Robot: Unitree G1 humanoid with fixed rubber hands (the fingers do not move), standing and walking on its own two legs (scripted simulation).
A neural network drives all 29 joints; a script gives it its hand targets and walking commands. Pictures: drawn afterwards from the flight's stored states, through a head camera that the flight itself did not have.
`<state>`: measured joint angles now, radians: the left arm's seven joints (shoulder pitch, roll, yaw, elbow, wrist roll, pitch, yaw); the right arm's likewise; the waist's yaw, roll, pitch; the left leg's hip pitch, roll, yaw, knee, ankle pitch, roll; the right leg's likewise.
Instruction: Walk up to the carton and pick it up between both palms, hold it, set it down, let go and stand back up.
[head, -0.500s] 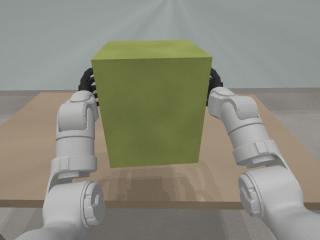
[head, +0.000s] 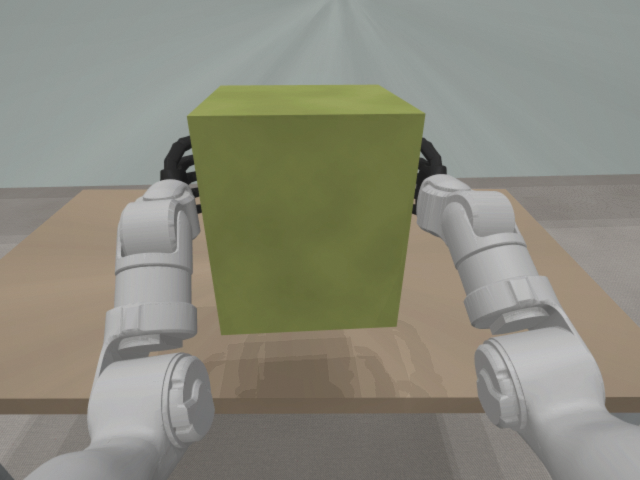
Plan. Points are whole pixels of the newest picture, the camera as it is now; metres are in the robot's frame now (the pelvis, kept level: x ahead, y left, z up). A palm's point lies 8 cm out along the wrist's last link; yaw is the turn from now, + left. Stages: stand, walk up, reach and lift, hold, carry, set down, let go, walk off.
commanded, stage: hold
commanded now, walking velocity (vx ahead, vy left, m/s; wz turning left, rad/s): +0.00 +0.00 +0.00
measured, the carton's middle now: (305, 201) +0.38 -0.01 +0.25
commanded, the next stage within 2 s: none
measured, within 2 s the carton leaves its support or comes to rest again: neither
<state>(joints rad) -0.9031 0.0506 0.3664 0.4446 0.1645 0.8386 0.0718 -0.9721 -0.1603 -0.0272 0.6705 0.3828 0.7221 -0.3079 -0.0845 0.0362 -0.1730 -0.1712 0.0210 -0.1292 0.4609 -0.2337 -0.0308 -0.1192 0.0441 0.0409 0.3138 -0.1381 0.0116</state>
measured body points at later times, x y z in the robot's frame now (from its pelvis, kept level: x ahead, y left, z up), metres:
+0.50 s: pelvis +0.01 +0.00 +0.00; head -0.08 +0.01 +0.44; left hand +0.40 +0.15 +0.28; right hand +0.39 -0.16 +0.27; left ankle +0.02 +0.14 -0.74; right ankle +0.02 -0.13 -0.74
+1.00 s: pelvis +0.01 +0.00 +0.00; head -0.08 +0.01 +0.44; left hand +0.39 +0.15 +0.28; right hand +0.39 -0.15 +0.27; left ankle +0.02 +0.14 -0.74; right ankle +0.02 -0.13 -0.74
